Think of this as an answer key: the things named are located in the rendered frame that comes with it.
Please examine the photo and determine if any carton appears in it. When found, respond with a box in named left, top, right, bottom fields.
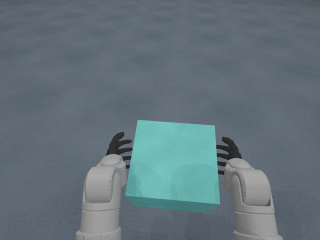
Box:
left=125, top=120, right=220, bottom=213

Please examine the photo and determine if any left robot forearm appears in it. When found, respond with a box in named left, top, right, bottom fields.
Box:
left=75, top=154, right=127, bottom=240

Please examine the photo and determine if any right robot forearm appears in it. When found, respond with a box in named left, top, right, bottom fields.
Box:
left=224, top=158, right=283, bottom=240

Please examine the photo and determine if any robot right hand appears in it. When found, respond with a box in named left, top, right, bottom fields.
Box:
left=216, top=136, right=242, bottom=175

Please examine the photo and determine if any robot left hand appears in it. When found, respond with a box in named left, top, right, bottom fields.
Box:
left=106, top=132, right=133, bottom=169

